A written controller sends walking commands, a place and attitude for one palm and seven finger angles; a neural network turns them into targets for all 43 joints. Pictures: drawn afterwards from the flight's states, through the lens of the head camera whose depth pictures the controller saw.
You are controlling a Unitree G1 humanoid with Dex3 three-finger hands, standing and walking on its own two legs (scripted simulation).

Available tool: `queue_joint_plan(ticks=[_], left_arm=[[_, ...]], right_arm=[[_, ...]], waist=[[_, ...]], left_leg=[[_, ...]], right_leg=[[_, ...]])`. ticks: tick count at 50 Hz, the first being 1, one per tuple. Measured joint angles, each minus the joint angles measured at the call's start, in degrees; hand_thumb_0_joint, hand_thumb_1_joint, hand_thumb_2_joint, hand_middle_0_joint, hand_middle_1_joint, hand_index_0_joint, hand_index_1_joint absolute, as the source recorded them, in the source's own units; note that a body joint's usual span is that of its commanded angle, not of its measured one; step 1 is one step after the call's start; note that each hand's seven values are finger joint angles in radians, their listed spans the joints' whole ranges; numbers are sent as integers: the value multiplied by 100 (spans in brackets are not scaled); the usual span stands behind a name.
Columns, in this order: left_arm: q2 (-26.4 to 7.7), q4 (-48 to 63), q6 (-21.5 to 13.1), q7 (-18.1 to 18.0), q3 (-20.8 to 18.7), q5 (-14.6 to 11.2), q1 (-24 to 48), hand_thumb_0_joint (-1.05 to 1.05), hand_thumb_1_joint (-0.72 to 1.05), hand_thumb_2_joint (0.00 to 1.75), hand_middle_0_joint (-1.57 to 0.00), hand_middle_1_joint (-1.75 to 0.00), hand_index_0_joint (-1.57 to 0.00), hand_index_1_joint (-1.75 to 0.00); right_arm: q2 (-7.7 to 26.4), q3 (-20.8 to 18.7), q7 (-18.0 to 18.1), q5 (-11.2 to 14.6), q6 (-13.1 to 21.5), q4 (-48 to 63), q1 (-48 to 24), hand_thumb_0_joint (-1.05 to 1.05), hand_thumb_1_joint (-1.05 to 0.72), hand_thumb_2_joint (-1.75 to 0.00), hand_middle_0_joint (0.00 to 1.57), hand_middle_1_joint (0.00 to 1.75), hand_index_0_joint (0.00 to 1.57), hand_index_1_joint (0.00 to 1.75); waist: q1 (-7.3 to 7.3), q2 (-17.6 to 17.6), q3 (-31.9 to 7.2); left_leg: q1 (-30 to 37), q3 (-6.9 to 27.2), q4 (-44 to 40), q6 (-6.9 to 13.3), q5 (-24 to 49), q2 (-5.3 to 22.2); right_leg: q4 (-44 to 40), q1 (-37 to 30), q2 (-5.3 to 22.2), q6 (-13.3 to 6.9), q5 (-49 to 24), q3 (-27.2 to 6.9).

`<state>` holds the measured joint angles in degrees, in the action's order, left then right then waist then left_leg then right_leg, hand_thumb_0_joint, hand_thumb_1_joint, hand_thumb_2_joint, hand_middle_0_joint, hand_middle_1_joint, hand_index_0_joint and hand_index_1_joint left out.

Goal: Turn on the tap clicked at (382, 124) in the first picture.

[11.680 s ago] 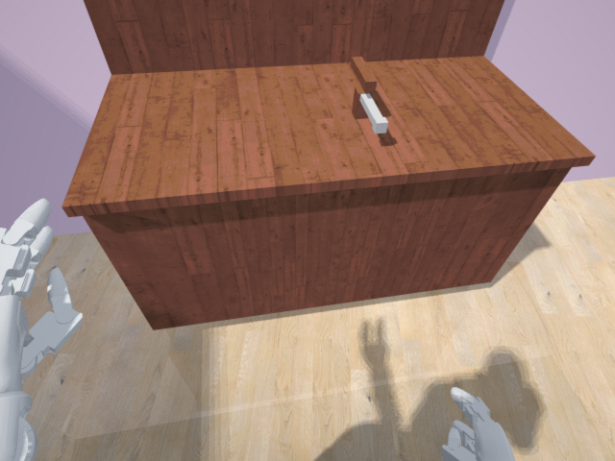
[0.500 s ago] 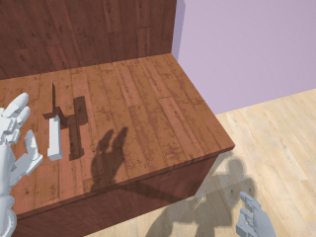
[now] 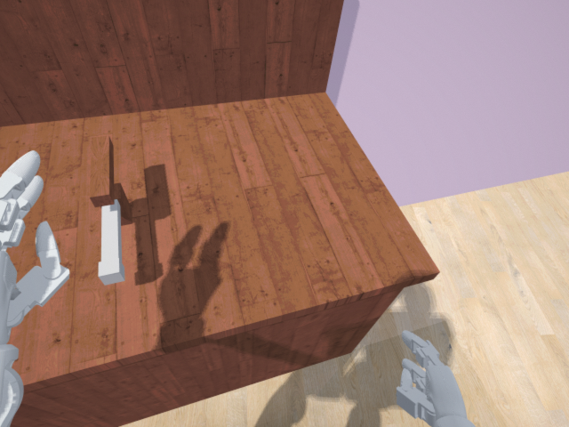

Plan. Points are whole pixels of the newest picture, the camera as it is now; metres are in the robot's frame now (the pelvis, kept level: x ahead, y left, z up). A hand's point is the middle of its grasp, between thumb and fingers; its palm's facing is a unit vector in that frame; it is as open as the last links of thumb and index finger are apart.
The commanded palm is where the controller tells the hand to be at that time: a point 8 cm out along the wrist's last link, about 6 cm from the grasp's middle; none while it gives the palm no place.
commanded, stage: look again from close up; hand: left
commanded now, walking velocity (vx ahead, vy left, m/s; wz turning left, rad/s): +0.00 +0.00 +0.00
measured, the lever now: (111, 271) +0.31 +0.29 -0.01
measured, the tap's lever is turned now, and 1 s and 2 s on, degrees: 0 0 0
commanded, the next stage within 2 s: shuffle to correct the standing spot in 0.32 s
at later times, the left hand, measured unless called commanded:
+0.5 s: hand (70, 275) +0.22 +0.24 +0.16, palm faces +0.36 -0.85 -0.38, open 7.4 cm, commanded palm +0.16 +0.27 +0.17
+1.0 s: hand (87, 326) +0.18 +0.20 +0.16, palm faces +0.32 -0.84 -0.44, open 7.4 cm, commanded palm +0.12 +0.25 +0.17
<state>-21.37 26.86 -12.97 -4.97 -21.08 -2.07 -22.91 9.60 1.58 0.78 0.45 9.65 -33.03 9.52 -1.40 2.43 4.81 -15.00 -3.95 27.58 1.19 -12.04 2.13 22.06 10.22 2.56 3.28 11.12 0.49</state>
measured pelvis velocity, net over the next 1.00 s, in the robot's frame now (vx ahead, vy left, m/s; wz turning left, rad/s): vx -0.05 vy -0.03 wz -0.03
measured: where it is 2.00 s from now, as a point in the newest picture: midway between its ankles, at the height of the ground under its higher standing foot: outside the picture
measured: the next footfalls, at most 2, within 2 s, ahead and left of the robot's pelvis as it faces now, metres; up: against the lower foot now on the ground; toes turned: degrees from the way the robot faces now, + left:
none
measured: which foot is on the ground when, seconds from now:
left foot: down 0.00-1.00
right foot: down 0.00-1.00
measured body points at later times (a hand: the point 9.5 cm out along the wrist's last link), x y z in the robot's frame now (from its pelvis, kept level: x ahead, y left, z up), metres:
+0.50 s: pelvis +0.00 -0.01 +0.00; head +0.03 +0.02 +0.45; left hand +0.20 +0.29 +0.18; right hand +0.18 -0.23 -0.07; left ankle +0.03 +0.10 -0.74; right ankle +0.01 -0.16 -0.74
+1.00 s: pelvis -0.05 -0.03 -0.01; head +0.01 -0.02 +0.43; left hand +0.15 +0.25 +0.18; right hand +0.13 -0.27 -0.09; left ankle +0.03 +0.10 -0.74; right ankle +0.01 -0.16 -0.74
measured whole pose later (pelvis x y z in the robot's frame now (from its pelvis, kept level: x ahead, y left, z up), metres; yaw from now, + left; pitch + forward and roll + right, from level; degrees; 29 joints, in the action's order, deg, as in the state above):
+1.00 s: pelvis -0.05 -0.03 -0.01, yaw -2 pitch +0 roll -1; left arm -21.8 32.7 -15.3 -5.2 -23.1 -3.3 -27.8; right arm 12.3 -0.6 1.6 0.5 7.5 -32.2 9.8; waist -1.6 0.5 6.7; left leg -24.3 0.0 36.5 -0.2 -17.6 2.3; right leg 32.0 21.1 -0.3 0.5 11.6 -0.5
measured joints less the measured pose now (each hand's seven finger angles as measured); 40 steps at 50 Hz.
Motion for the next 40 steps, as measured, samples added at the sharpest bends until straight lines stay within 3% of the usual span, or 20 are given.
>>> queue_joint_plan(ticks=[10, 25, 40], left_arm=[[67, 30, 80, -52, 23, -24, -76, 1, 89, 90, -21, -30, -21, -30], [24, 26, 134, -54, 34, -57, -176, 1, 89, 90, -21, -30, -21, -30], [-153, 524, -140, 63, -215, -112, -311, 1, 89, 90, -21, -30, -21, -30]], right_arm=[[146, -89, 65, 25, -142, 9, 76, 1, -90, -90, 20, 30, 20, 30], [100, -71, 89, 50, -243, -8, 209, 1, -90, -90, 20, 30, 20, 30], [66, -114, 18, -5, -205, 296, -16, 1, -90, -90, 20, 30, 20, 30]], waist=[[-43, -29, -43], [42, -108, -69], [-51, -160, 237]], left_leg=[[32, 11, -25, -11, -12, 14], [45, 0, -63, -46, 23, 51], [-579, 60, 441, -190, 35, 277]], right_leg=[[-68, -53, -16, -7, -10, 12], [-60, -34, -53, -38, -26, -3], [643, 698, -261, -205, 67, 11]])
